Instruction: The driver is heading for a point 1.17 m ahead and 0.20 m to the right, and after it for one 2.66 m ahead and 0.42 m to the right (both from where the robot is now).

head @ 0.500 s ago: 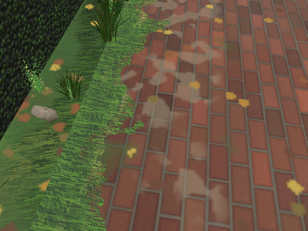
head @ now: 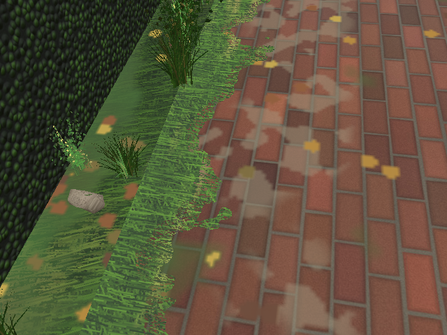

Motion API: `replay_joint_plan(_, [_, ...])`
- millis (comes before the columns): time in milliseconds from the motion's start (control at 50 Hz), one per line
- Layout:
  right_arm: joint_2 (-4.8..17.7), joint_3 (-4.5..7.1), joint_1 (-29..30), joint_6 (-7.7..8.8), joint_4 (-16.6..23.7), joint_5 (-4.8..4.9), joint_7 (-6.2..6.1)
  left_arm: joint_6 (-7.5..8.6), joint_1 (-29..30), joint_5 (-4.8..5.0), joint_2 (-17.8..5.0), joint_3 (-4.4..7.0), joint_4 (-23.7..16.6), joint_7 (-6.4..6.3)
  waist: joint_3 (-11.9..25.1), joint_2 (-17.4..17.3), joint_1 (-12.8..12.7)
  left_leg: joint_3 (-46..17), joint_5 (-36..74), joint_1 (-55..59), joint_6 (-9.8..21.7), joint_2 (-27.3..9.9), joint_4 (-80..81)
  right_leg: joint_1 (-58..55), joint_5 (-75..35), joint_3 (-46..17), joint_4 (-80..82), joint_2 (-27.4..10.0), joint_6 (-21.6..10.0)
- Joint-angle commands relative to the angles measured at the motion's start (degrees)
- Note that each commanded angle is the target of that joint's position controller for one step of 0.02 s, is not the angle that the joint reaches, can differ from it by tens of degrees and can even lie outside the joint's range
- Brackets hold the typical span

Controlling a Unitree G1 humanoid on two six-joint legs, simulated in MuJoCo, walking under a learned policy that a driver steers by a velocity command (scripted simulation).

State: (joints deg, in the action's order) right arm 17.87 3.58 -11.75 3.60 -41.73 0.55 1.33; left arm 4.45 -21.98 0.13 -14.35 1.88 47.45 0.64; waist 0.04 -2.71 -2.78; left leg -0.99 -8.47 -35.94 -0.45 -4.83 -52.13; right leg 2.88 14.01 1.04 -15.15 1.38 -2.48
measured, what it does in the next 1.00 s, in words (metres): walks ahead: left foot, then right foot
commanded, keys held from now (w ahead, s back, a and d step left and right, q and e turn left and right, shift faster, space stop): w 0.58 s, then w+e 0.42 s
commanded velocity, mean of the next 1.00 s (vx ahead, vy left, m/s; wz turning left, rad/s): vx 0.49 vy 0.00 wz -0.13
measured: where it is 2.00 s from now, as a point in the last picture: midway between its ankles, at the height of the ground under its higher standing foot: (309, 182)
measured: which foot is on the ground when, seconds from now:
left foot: up 0.00-0.22, down 0.24-0.80, up 0.82-1.00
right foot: down 0.00-0.24, up 0.26-0.76, down 0.78-1.00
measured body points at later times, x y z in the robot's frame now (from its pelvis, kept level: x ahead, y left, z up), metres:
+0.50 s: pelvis +0.27 +0.06 +0.00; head +0.30 +0.07 +0.45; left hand +0.43 +0.33 -0.11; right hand +0.33 -0.22 -0.12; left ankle +0.27 +0.14 -0.75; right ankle +0.36 -0.11 -0.67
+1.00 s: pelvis +0.56 -0.02 +0.00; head +0.59 -0.04 +0.44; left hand +0.69 +0.24 -0.11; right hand +0.67 -0.31 -0.11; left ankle +0.64 +0.15 -0.67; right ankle +0.57 -0.09 -0.75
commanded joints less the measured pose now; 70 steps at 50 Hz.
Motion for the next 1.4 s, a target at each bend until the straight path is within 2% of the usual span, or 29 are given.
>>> replay_joint_plan(20, [0.5,-0.46,8.6,1.21,6.2,0.03,0.31,0.61,1.7,0.33,-10.5,2.48,-3.4,-0.74,-4.3,7.7,-0.9,1.5,8.5,-3.4,-1.3,0.5,10.6,1.1,-14.9,-6.6,8.3,-11.3,-8.3])
replay_joint_plan(80, [0.2,-0.81,13.4,1.53,7.6,0.49,1.12,0.25,-1.5,0.81,-11.6,2.80,-1.9,-0.98,-5.6,7.6,-2.4,2.1,12.3,0.2,-0.7,1.9,17.9,0.9,-14.2,-5.9,8.5,-12.8,-8.3])
replay_joint_plan(160, [2.4,-0.22,14.2,1.86,8.7,0.68,2.05,-0.62,-1.9,1.42,-12.4,3.36,-0.6,-1.19,-5.7,7.9,-0.2,0.9,8.2,1.8,2.6,2.5,22.3,-5.8,-21.9,-6.2,4.8,-16.4,-6.9])
replay_joint_plan(220, [7.2,2.35,-1.1,1.49,4.5,0.40,1.07,-1.68,-0.6,0.87,-13.0,3.42,-0.7,-1.64,5.4,8.3,8.5,4.6,5.4,24.5,6.8,6.6,23.6,-4.7,-46.2,-2.4,-15.3,-13.0,-4.0])
replay_joint_plan(240, [10.6,3.35,-11.3,1.08,2.5,-0.01,0.29,-1.67,-1.5,-0.38,-10.5,2.27,-1.9,-1.82,13.9,3.6,12.2,-5.1,5.5,43.3,9.9,-2.4,20.6,7.6,-31.4,-1.3,-32.3,-10.4,-2.2])
replay_joint_plan(260, [15.7,4.14,-13.9,1.13,1.2,-0.60,0.62,-0.51,-10.2,-0.08,-1.7,-0.23,-3.1,-1.14,23.1,-14.1,6.7,-35.3,-10.4,61.7,19.8,-16.9,27.2,29.5,12.6,-2.6,-53.7,1.3,1.5])
replay_joint_plan(280, [9.4,2.64,-13.6,1.18,1.4,-0.02,0.61,0.85,-5.7,1.36,-8.1,1.03,-2.1,-0.72,22.2,-10.1,9.7,-42.5,-18.4,59.6,18.8,-16.5,34.7,35.8,18.5,-9.9,-60.1,0.1,0.9])
replay_joint_plan(300, [7.4,1.83,-9.2,1.25,1.5,0.00,0.36,1.57,0.9,2.85,-11.3,2.05,-4.4,-0.38,11.7,-7.1,9.2,-33.5,-16.0,51.8,16.2,-14.8,35.8,40.1,14.4,-8.2,-61.2,-2.9,0.2])
replay_joint_plan(340, [5.2,1.15,-2.6,1.34,2.0,-0.61,0.40,1.96,5.9,1.27,-10.2,1.93,-5.5,-0.72,3.3,0.4,5.7,-21.7,-3.1,36.2,14.4,-10.5,38.1,36.8,5.7,-5.8,-55.1,-7.6,0.3])
replay_joint_plan(380, [3.7,0.77,-0.4,1.90,2.0,-1.24,0.51,0.85,3.2,0.93,-8.6,1.95,-4.6,-0.61,2.6,-1.7,2.4,-16.7,2.2,29.3,14.5,-8.1,41.4,31.0,2.2,-6.3,-52.0,-9.6,0.9])
replay_joint_plan(500, [6.0,1.34,-2.9,2.70,-1.3,-0.40,-0.33,-0.57,10.7,-0.10,-6.2,1.22,-7.0,-0.92,-2.7,0.2,2.9,-7.4,7.3,25.3,14.8,-6.3,46.5,35.4,-10.4,-4.7,-36.2,-10.6,4.0])
replay_joint_plan(660, [8.5,1.80,-9.7,0.94,-5.5,0.22,-1.05,0.69,23.5,1.16,-5.4,0.51,-11.0,1.65,-4.6,0.3,7.8,-1.5,8.7,36.4,11.6,-8.6,43.8,34.6,-18.8,-2.1,-16.9,-6.8,1.5])
replay_joint_plan(740, [9.7,2.39,-8.2,-0.37,-6.0,0.10,-1.73,0.36,19.7,0.93,-7.9,1.62,-11.5,2.57,-0.8,-1.6,4.2,1.8,30.3,43.2,8.7,-10.0,33.9,28.0,-8.4,0.4,-15.5,-2.8,-2.5])
replay_joint_plan(780, [8.4,1.69,-7.4,-1.13,-4.5,-0.69,-2.69,-0.02,4.0,0.84,-12.9,4.52,-7.5,1.82,9.4,0.8,-3.1,7.0,36.0,34.1,4.9,-5.6,11.3,3.9,-11.1,-1.0,-14.8,-1.4,-5.9])
replay_joint_plan(800, [3.1,-0.34,-12.9,0.02,-1.8,-1.62,-2.23,-0.27,-2.0,0.40,-19.7,6.23,-7.2,1.40,17.3,12.8,-1.7,8.0,12.6,9.4,0.7,2.3,-11.4,-19.8,-4.6,-27.6,-14.1,-15.4,-15.7])
replay_joint_plan(820, [2.7,-0.82,-11.5,1.80,-2.4,-1.58,-1.60,-0.33,-2.9,1.46,-16.3,5.29,-7.0,1.58,21.7,15.3,-2.2,-1.1,-22.5,-2.6,-0.4,8.6,-21.7,-26.4,2.7,-47.3,-3.7,-20.7,-19.7])
replay_joint_plan(840, [7.1,0.28,-6.9,3.30,-0.9,0.59,-0.67,-0.24,-0.9,1.04,-13.3,4.19,-7.5,1.50,15.2,12.3,-3.1,-5.4,-20.5,-8.6,0.9,4.9,-25.1,-22.2,5.6,-41.5,-2.0,-19.6,-16.8])
replay_joint_plan(860, [7.1,0.07,-2.8,4.14,0.4,1.40,-0.50,-0.19,2.4,0.60,-12.1,3.92,-8.3,1.31,9.2,7.9,-2.2,-4.4,-16.0,-8.9,1.9,2.4,-22.8,-14.3,2.4,-34.1,-1.6,-17.3,-15.0])
replay_joint_plan(900, [7.1,0.60,-1.1,4.02,0.7,-0.63,-1.09,-0.10,7.6,-0.14,-9.4,3.00,-9.6,1.11,3.0,4.2,1.7,-4.1,-10.0,-3.1,1.5,-1.3,-13.2,-0.3,-8.5,-24.9,0.7,-13.2,-13.1])
replay_joint_plan(980, [4.8,0.42,-1.3,1.99,1.5,-1.55,-1.55,0.12,8.0,0.25,-10.6,3.52,-10.1,0.13,1.4,6.1,3.8,-2.8,-4.8,0.9,-2.0,-0.8,-4.7,8.7,-16.7,-19.4,4.0,-10.4,-14.3])
replay_joint_plan(1100, [2.3,-0.53,11.7,2.57,5.1,-0.90,-0.97,-0.73,2.5,1.10,-12.3,4.24,-8.1,-1.47,-1.0,6.9,-0.9,-2.2,14.2,6.1,-3.5,3.5,18.3,12.0,-10.8,-16.1,2.8,-6.6,-10.0])
replay_joint_plan(1200, [5.0,0.43,14.1,3.67,6.4,-0.15,0.09,-1.88,0.1,1.36,-11.7,4.39,-7.0,-2.00,-0.8,8.2,-0.6,-4.7,9.1,8.5,-1.5,4.6,24.9,4.4,-9.1,-23.7,-4.2,-9.5,-8.6])
replay_joint_plan(1260, [7.8,2.10,3.7,4.44,4.1,-0.59,-0.47,-2.39,1.7,0.92,-9.4,3.70,-7.8,-1.81,4.5,9.0,5.1,-3.8,5.4,25.0,2.6,3.2,28.3,6.0,-14.1,-23.3,-15.3,-6.1,-5.7])
replay_joint_plan(1280, [10.9,2.95,-5.0,4.48,3.4,-1.41,-1.03,-2.21,1.6,0.01,-6.0,2.40,-9.0,-1.58,12.8,3.2,8.6,-12.7,2.3,40.1,6.3,-6.3,26.7,13.1,-6.6,-18.5,-30.9,-2.4,-3.6])
replay_joint_plan(1300, [15.0,4.06,-9.5,3.51,1.3,-1.67,-0.90,-1.60,-6.6,1.61,-2.7,1.32,-10.7,-1.50,19.3,-15.8,5.0,-38.6,-8.7,57.7,15.6,-18.7,31.1,33.8,19.6,-11.0,-48.9,5.4,0.2])
replay_joint_plan(1320, [9.7,3.02,-8.6,3.16,1.9,-0.27,-0.57,-1.48,-6.1,2.29,-8.8,2.26,-9.3,-1.74,15.7,-11.2,6.2,-43.4,-20.4,55.6,15.0,-19.5,33.9,41.1,19.3,-12.1,-56.5,0.3,1.0])
replay_joint_plan(1340, [6.1,2.08,-6.3,2.84,2.5,-0.24,-0.81,-1.75,0.2,2.01,-12.0,3.24,-9.8,-1.72,8.4,-5.3,7.8,-34.1,-19.2,48.9,12.4,-16.8,34.8,42.7,13.9,-11.3,-58.3,-1.6,1.5])
replay_joint_plan(1360, [5.2,1.62,-3.5,2.50,2.7,-0.80,-0.87,-2.01,3.4,1.44,-11.6,3.36,-10.4,-1.80,4.3,-1.7,6.9,-26.6,-11.9,42.1,10.9,-14.2,35.7,41.1,9.7,-9.5,-57.5,-3.5,2.0])
replay_joint_plan(1400, [3.4,0.94,-1.0,2.34,1.9,-1.40,-1.06,-2.25,5.4,1.14,-9.8,3.54,-11.5,-1.21,0.0,-3.1,4.8,-17.2,-2.1,33.6,9.9,-10.6,38.5,37.8,5.2,-8.9,-53.4,-6.4,2.2])
Velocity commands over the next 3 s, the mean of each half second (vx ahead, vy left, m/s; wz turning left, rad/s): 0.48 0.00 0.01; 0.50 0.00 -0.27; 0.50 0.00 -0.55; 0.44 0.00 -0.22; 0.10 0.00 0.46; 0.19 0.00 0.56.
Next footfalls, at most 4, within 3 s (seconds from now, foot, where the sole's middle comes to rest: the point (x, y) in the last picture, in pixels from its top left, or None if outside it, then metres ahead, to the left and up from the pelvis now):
0.24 left None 0.31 0.15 -0.79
0.78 right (288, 300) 0.61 -0.09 -0.79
1.28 left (242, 216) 0.92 0.05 -0.79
1.78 right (345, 190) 1.04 -0.33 -0.79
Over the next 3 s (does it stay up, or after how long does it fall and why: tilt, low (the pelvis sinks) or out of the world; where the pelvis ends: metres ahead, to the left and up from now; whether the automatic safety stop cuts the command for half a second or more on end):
stays up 1.22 -0.31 0.00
